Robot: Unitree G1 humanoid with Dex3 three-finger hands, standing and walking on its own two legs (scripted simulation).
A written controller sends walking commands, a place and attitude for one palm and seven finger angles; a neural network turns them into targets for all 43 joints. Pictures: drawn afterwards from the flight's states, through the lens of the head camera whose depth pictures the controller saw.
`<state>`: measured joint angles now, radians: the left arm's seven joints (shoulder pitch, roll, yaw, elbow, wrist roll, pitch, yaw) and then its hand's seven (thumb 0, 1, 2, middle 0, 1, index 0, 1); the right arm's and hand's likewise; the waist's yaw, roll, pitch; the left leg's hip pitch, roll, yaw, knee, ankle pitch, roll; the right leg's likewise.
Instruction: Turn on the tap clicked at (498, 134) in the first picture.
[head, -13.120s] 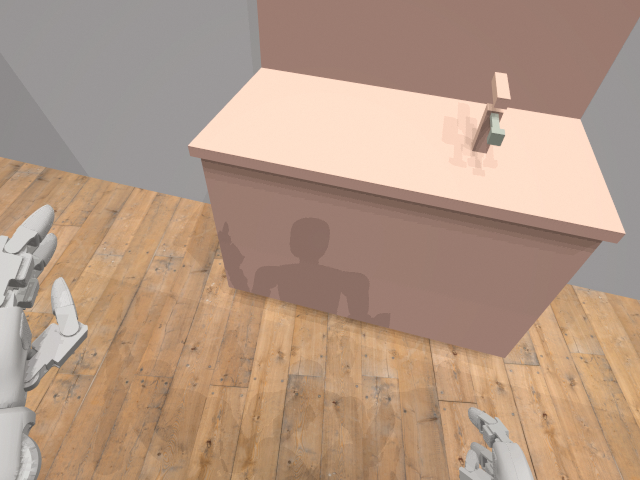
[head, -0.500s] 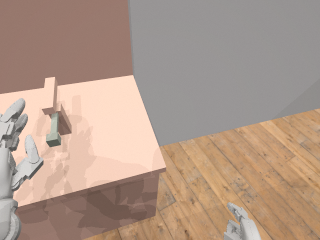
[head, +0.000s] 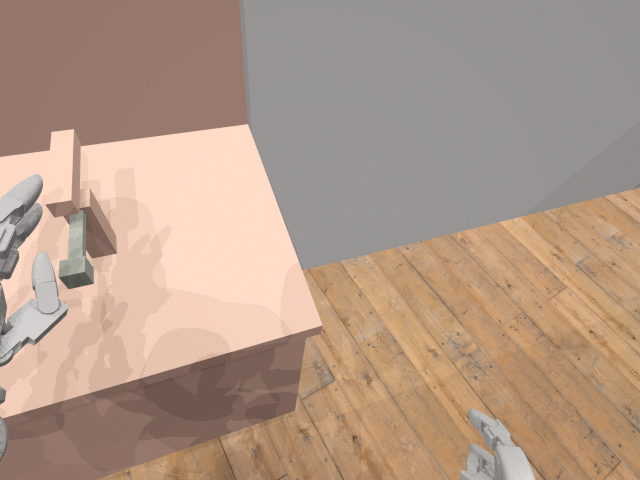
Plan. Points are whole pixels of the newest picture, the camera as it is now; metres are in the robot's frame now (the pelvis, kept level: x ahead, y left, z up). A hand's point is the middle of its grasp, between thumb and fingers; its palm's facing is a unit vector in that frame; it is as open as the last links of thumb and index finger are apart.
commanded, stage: come to a stop and stand still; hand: left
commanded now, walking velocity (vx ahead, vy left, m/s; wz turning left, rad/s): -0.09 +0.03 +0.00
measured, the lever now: (76, 272) +0.32 +0.33 +0.04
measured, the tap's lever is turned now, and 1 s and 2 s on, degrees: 0 0 0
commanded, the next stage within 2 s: look again from close up in 1.72 s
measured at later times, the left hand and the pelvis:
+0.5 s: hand (28, 303) +0.22 +0.27 +0.17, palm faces +0.41 -0.86 -0.32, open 7.4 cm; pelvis +0.00 +0.02 +0.00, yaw +0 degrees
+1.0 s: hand (16, 352) +0.18 +0.27 +0.15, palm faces +0.39 -0.83 -0.40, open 7.4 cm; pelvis -0.03 +0.01 +0.00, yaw +1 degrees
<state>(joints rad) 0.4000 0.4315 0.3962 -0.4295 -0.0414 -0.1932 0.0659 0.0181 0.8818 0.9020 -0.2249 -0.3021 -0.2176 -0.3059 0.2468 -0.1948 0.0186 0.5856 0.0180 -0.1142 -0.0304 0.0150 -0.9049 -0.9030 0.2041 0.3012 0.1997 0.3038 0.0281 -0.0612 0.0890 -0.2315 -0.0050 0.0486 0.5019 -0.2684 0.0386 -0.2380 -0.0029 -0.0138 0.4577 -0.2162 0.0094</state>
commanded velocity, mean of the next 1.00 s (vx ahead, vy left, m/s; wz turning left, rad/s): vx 0.00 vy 0.00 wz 0.00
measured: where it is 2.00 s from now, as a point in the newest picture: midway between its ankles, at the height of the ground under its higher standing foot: outside the picture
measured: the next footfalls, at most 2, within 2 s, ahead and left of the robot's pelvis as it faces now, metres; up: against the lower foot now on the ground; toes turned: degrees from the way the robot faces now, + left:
none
